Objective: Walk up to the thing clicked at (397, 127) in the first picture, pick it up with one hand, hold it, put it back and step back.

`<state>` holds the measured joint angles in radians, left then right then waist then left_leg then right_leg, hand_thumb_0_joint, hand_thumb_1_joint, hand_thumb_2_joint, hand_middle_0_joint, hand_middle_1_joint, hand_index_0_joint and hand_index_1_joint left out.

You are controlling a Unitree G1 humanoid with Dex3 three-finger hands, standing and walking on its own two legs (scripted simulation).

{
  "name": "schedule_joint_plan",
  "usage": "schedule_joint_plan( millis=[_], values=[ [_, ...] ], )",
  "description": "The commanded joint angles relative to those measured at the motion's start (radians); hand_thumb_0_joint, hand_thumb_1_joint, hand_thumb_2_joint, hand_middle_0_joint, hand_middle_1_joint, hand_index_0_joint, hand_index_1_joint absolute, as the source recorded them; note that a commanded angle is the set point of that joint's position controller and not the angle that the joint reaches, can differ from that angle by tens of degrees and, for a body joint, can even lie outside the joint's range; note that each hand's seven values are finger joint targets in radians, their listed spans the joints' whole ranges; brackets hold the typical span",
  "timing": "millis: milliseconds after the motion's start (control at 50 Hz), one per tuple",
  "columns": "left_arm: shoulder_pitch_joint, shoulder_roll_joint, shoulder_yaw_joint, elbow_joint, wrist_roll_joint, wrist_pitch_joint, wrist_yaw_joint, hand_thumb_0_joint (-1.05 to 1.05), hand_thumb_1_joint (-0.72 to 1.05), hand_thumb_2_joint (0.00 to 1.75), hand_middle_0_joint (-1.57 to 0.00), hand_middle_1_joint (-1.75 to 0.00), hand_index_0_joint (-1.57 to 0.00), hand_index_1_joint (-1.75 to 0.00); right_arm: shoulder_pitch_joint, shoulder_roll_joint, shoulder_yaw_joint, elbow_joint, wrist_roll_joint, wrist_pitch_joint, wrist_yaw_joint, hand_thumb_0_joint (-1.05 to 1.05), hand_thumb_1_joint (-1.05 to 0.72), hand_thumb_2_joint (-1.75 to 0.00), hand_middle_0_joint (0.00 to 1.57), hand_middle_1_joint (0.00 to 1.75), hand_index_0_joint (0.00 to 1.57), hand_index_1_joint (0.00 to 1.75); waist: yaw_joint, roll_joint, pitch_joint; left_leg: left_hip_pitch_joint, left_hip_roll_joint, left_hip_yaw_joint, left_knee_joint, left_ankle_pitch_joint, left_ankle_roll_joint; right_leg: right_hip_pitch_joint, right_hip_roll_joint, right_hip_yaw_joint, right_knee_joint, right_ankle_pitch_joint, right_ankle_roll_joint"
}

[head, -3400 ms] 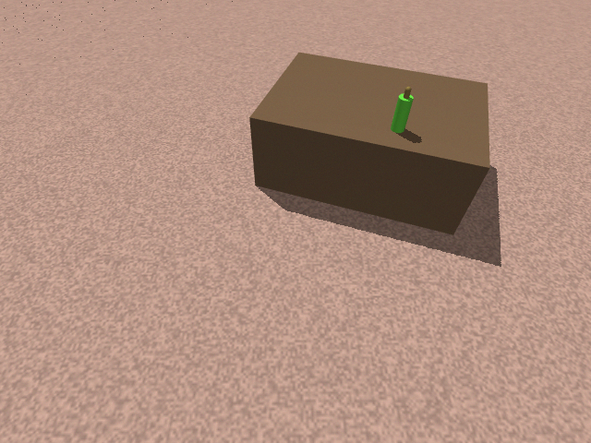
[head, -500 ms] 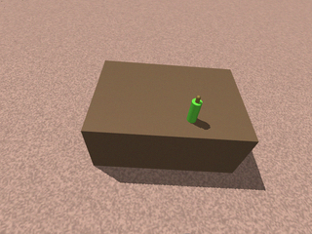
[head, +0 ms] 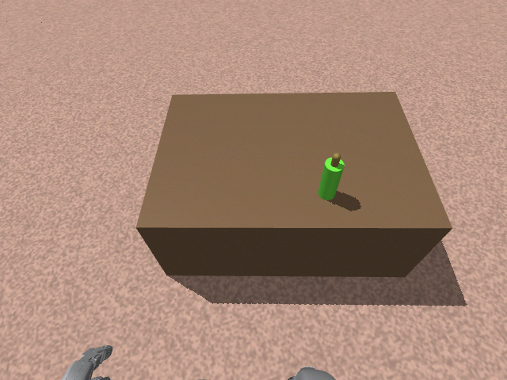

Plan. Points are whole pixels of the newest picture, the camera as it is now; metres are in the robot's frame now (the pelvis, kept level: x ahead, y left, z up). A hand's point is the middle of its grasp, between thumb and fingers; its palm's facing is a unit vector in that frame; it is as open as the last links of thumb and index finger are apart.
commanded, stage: walk up
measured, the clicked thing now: (331, 175) +0.70 -0.22 -0.27
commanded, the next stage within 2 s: stand in 1.22 s
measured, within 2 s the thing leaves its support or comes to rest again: neither
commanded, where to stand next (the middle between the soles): +0.08 -0.01 m, yaw +0 degrees
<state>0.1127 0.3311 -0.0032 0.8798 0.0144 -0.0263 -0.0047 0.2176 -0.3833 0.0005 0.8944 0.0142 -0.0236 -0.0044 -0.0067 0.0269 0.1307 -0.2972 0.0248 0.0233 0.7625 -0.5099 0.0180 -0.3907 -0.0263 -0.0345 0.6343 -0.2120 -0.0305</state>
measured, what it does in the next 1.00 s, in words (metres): stands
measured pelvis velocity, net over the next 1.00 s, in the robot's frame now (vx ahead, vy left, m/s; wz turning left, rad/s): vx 0.02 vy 0.01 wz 0.03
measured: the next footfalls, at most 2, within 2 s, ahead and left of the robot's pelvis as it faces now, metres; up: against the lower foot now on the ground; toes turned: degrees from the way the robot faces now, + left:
none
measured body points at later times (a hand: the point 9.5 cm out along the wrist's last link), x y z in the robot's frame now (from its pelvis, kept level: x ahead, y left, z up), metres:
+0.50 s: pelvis +0.02 +0.01 +0.02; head +0.04 +0.02 +0.47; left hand +0.09 +0.32 -0.11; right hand +0.11 -0.30 -0.10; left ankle +0.00 +0.15 -0.72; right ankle +0.08 -0.11 -0.72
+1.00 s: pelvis +0.02 +0.01 +0.02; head +0.03 +0.00 +0.47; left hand +0.10 +0.31 -0.11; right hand +0.11 -0.30 -0.11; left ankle +0.00 +0.15 -0.72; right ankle +0.08 -0.11 -0.72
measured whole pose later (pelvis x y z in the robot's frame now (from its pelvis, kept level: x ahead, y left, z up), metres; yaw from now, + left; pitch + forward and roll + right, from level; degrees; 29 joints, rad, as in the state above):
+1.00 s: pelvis +0.02 +0.01 +0.02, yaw +2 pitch -2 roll +0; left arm 0.08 0.34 0.03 1.12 0.01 0.01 -0.02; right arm 0.11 -0.37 0.00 1.12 -0.01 -0.02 0.00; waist 0.01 0.00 0.06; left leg -0.11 0.03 -0.01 0.37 -0.23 -0.03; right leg -0.22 -0.03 -0.07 0.36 -0.11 -0.01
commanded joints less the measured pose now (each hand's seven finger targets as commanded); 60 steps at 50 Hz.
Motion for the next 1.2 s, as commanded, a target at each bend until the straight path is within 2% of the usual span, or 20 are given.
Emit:
schedule_joint_plan(
  millis=[0,20,40,60,80,100,120,140,180,200,300,380,480,740,800,880,960,1180],
  values=[
    [-0.034,0.256,0.078,-0.038,-0.006,0.011,0.009,0.0,0.9,0.9,-0.2,-0.3,-0.2,-0.3,0.159,-0.18,-0.06,0.049,-0.018,-0.028,-0.02,0.0,-0.9,-0.9,0.2,0.3,0.2,0.3,-0.021,-0.183,-0.223,0.154,-0.007,-0.001,-0.278,0.32,-0.014,0.079,-0.152,0.172,-0.121,0.136,-0.107],
    [-0.049,0.23,0.071,-0.036,-0.014,0.016,0.006,0.0,0.9,0.9,-0.2,-0.3,-0.2,-0.3,0.126,-0.2,-0.067,0.049,-0.028,-0.032,-0.024,0.0,-0.9,-0.9,0.2,0.3,0.2,0.3,-0.019,-0.145,-0.219,0.165,0.04,-0.064,-0.3,0.352,-0.002,0.048,-0.139,0.155,-0.121,0.079,-0.076],
    [-0.048,0.212,0.066,-0.034,-0.016,0.022,0.001,0.0,0.9,0.9,-0.2,-0.3,-0.2,-0.3,0.074,-0.232,-0.073,0.036,-0.036,-0.037,-0.027,0.0,-0.9,-0.9,0.2,0.3,0.2,0.3,-0.003,-0.098,-0.193,0.122,0.114,-0.177,-0.357,0.298,0.028,0.024,-0.107,0.144,-0.118,-0.002,-0.04],
    [-0.032,0.209,0.067,-0.012,-0.014,0.029,-0.004,0.0,0.9,0.9,-0.2,-0.3,-0.2,-0.3,-0.024,-0.269,-0.074,0.019,-0.033,-0.041,-0.024,0.0,-0.9,-0.9,0.2,0.3,0.2,0.3,0.033,-0.044,-0.133,0.002,0.182,-0.264,-0.401,0.164,0.065,0.052,-0.069,0.127,-0.139,-0.132,-0.01],
    [-0.031,0.234,0.079,0.023,-0.011,0.029,-0.004,0.0,0.9,0.9,-0.2,-0.3,-0.2,-0.3,-0.073,-0.264,-0.069,0.03,-0.025,-0.036,-0.019,0.0,-0.9,-0.9,0.2,0.3,0.2,0.3,0.05,-0.036,-0.097,-0.091,0.175,-0.22,-0.385,0.097,0.075,0.158,-0.063,0.106,-0.149,-0.176,-0.014],
    [-0.029,0.235,0.078,0.033,-0.002,0.023,-0.006,0.0,0.9,0.9,-0.2,-0.3,-0.2,-0.3,-0.085,-0.238,-0.059,0.041,-0.027,-0.035,-0.014,0.0,-0.9,-0.9,0.2,0.3,0.2,0.3,0.05,-0.045,-0.1,-0.1,0.14,-0.171,-0.37,0.092,0.057,0.193,-0.088,0.139,-0.185,-0.147,-0.027],
    [-0.051,0.238,0.081,0.038,-0.002,0.018,-0.01,0.0,0.9,0.9,-0.2,-0.3,-0.2,-0.3,-0.063,-0.211,-0.05,0.056,-0.026,-0.038,-0.012,0.0,-0.9,-0.9,0.2,0.3,0.2,0.3,0.034,-0.062,-0.106,-0.066,0.095,-0.13,-0.366,0.125,0.037,0.182,-0.104,0.174,-0.206,-0.128,-0.035],
    [-0.065,0.235,0.078,0.044,-0.006,0.014,-0.012,0.0,0.9,0.9,-0.2,-0.3,-0.2,-0.3,-0.047,-0.206,-0.047,0.067,-0.029,-0.042,-0.012,0.0,-0.9,-0.9,0.2,0.3,0.2,0.3,0.02,-0.045,-0.116,-0.019,0.087,-0.12,-0.379,0.174,0.029,0.155,-0.115,0.18,-0.214,-0.089,-0.04],
    [-0.074,0.229,0.074,0.064,-0.011,0.012,-0.013,0.0,0.9,0.9,-0.2,-0.3,-0.2,-0.3,-0.058,-0.22,-0.047,0.085,-0.029,-0.049,-0.011,0.0,-0.9,-0.9,0.2,0.3,0.2,0.3,0.022,0.006,-0.113,-0.015,0.107,-0.15,-0.409,0.233,0.027,0.184,-0.095,0.135,-0.204,-0.004,-0.029],
    [-0.059,0.224,0.071,0.08,-0.014,0.012,-0.013,0.0,0.9,0.9,-0.2,-0.3,-0.2,-0.3,-0.087,-0.217,-0.043,0.089,-0.025,-0.049,-0.009,0.0,-0.9,-0.9,0.2,0.3,0.2,0.3,0.035,0.018,-0.121,0.004,0.109,-0.145,-0.406,0.256,0.027,0.195,-0.093,0.129,-0.215,0.018,-0.025],
    [-0.076,0.225,0.064,0.111,-0.017,0.013,-0.016,0.0,0.9,0.9,-0.2,-0.3,-0.2,-0.3,-0.095,-0.218,-0.038,0.111,-0.022,-0.048,-0.013,0.0,-0.9,-0.9,0.2,0.3,0.2,0.3,0.024,0.009,-0.18,0.067,0.113,-0.123,-0.426,0.355,0.021,0.255,-0.098,0.109,-0.227,0.142,-0.018],
    [-0.069,0.227,0.062,0.145,-0.016,0.02,-0.016,0.0,0.9,0.9,-0.2,-0.3,-0.2,-0.3,-0.123,-0.219,-0.04,0.123,-0.02,-0.037,-0.015,0.0,-0.9,-0.9,0.2,0.3,0.2,0.3,0.027,0.001,-0.16,0.07,0.111,-0.122,-0.44,0.316,0.023,0.255,-0.095,0.105,-0.261,0.08,-0.009],
    [-0.071,0.228,0.061,0.167,-0.015,0.017,-0.015,0.0,0.9,0.9,-0.2,-0.3,-0.2,-0.3,-0.124,-0.218,-0.04,0.139,-0.016,-0.034,-0.016,0.0,-0.9,-0.9,0.2,0.3,0.2,0.3,0.02,-0.028,-0.186,0.115,0.108,-0.112,-0.439,0.388,0.017,0.273,-0.107,0.107,-0.274,0.151,-0.006],
    [-0.08,0.227,0.071,0.19,-0.007,0.016,-0.01,0.0,0.9,0.9,-0.2,-0.3,-0.2,-0.3,-0.151,-0.208,-0.041,0.16,-0.019,-0.025,-0.014,0.0,-0.9,-0.9,0.2,0.3,0.2,0.3,0.015,-0.054,-0.179,0.132,0.107,-0.107,-0.46,0.408,0.015,0.291,-0.116,0.098,-0.314,0.142,0.005],
    [-0.086,0.226,0.074,0.19,-0.005,0.018,-0.009,0.0,0.9,0.9,-0.2,-0.3,-0.2,-0.3,-0.154,-0.2,-0.041,0.166,-0.02,-0.02,-0.015,0.0,-0.9,-0.9,0.2,0.3,0.2,0.3,0.015,-0.065,-0.15,0.123,0.096,-0.102,-0.467,0.355,0.013,0.26,-0.117,0.111,-0.344,0.055,0.005],
    [-0.089,0.224,0.078,0.184,-0.003,0.018,-0.01,0.0,0.9,0.9,-0.2,-0.3,-0.2,-0.3,-0.141,-0.195,-0.039,0.173,-0.023,-0.021,-0.012,0.0,-0.9,-0.9,0.2,0.3,0.2,0.3,0.017,-0.053,-0.142,0.106,0.091,-0.106,-0.479,0.31,0.012,0.265,-0.12,0.12,-0.358,-0.009,0.003],
    [-0.09,0.225,0.083,0.18,-0.001,0.017,-0.011,0.0,0.9,0.9,-0.2,-0.3,-0.2,-0.3,-0.133,-0.194,-0.04,0.176,-0.025,-0.024,-0.013,0.0,-0.9,-0.9,0.2,0.3,0.2,0.3,0.019,-0.051,-0.171,0.111,0.092,-0.106,-0.475,0.344,0.011,0.289,-0.119,0.115,-0.342,0.043,0.003],
    [-0.082,0.216,0.084,0.172,-0.007,0.024,-0.012,0.0,0.9,0.9,-0.2,-0.3,-0.2,-0.3,-0.119,-0.198,-0.037,0.175,-0.027,-0.026,-0.016,0.0,-0.9,-0.9,0.2,0.3,0.2,0.3,0.023,-0.029,-0.162,0.09,0.095,-0.116,-0.48,0.351,0.011,0.302,-0.11,0.106,-0.326,0.056,0.004]
  ],
)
